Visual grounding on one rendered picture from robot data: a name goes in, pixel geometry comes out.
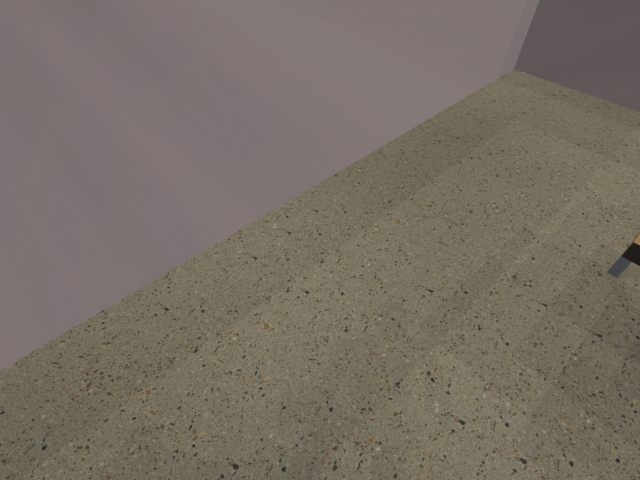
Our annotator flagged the table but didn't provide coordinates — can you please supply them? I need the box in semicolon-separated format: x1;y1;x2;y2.
607;232;640;278

